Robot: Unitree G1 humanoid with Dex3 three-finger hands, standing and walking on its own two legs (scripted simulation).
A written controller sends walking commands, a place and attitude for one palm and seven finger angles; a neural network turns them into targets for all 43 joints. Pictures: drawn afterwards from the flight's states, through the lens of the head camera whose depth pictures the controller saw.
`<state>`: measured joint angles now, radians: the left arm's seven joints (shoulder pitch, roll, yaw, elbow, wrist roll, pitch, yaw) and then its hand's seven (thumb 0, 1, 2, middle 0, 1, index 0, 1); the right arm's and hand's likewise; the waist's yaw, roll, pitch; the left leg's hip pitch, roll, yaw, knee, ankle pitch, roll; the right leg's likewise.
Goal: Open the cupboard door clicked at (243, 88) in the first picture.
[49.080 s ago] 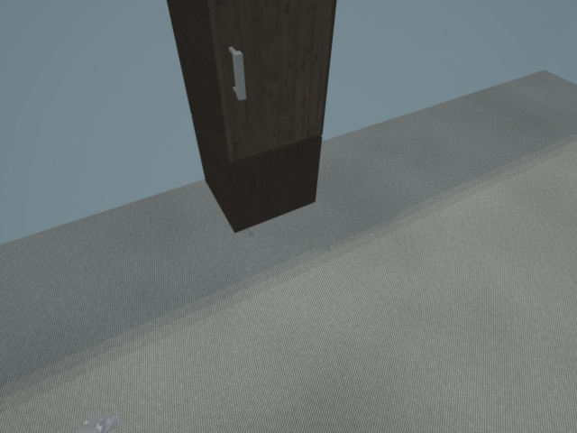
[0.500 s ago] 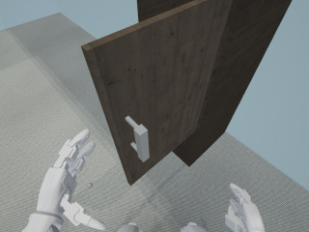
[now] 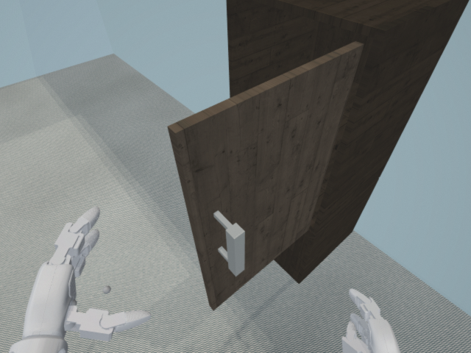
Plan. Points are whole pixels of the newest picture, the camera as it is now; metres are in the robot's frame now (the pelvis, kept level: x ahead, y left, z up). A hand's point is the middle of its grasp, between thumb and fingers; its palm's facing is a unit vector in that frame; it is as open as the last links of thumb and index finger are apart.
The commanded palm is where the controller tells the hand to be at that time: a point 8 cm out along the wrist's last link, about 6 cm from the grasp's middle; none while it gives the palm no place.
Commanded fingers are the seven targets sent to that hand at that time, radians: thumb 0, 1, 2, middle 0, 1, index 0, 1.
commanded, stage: draw the hand back to the body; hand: left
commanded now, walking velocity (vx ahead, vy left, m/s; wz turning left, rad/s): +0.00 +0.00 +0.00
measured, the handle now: (228, 243) +0.31 +0.05 +0.02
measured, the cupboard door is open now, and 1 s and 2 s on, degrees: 89 89 89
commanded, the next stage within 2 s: step back with the hand held close in 0.84 s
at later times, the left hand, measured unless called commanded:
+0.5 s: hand (41, 242) +0.20 +0.25 +0.19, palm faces +0.47 -0.77 -0.43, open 8.7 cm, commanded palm +0.14 +0.28 +0.20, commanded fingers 0.00 0.90 0.90 -0.20 -0.30 -0.20 -0.30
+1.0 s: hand (54, 242) +0.20 +0.24 +0.19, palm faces +0.45 -0.79 -0.42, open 7.4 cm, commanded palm +0.15 +0.27 +0.21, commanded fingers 0.00 0.90 0.90 -0.20 -0.30 -0.20 -0.30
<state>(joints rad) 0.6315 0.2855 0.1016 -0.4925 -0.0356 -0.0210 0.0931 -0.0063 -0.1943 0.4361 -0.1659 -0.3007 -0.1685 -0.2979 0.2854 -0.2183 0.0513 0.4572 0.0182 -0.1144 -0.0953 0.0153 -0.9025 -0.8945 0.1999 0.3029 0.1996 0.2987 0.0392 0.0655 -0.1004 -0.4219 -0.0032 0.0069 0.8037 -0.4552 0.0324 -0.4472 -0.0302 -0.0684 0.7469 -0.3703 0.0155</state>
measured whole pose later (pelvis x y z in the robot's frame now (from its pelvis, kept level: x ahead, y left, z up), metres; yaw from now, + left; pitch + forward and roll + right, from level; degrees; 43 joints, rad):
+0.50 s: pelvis +0.00 -0.02 +0.03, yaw -1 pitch -3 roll -1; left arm 0.47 0.35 0.35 -0.41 -0.05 -0.07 0.14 0.01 0.66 0.80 -0.20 -0.30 -0.21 -0.30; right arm 0.21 -0.23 0.03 0.62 0.00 -0.14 -0.09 0.02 -0.90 -0.89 0.20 0.30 0.20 0.30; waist 0.07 0.07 0.00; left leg -0.12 0.01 0.01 0.49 -0.31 0.01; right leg -0.17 -0.01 -0.06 0.46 -0.25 -0.01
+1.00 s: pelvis +0.00 -0.03 +0.03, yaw -1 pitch -4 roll -1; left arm 0.46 0.32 0.34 -0.38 -0.04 -0.09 0.12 0.02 0.88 0.90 -0.21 -0.30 -0.21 -0.30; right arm 0.19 -0.23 0.01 0.65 0.00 -0.13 -0.08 0.02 -0.90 -0.89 0.20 0.30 0.20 0.30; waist 0.07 0.08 0.03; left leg -0.07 0.02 0.02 0.42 -0.28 0.00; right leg -0.11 0.01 -0.06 0.39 -0.21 -0.02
